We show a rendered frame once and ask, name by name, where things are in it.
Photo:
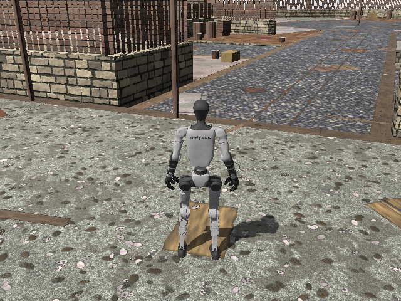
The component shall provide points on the robot left upper arm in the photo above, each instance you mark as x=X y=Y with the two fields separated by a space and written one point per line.
x=180 y=133

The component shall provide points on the robot right hand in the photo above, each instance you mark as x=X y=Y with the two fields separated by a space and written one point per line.
x=234 y=182

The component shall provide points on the robot left hand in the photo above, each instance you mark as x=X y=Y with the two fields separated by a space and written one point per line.
x=172 y=180

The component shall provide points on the robot right upper arm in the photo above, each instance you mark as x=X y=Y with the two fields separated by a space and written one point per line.
x=223 y=143

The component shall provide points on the left robot forearm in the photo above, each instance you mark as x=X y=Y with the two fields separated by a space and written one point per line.
x=172 y=167

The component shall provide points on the robot left foot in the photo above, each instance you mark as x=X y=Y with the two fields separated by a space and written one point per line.
x=181 y=252

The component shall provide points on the humanoid robot torso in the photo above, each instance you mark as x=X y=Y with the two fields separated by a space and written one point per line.
x=200 y=151

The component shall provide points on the right robot forearm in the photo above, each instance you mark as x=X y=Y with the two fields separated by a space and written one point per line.
x=230 y=168

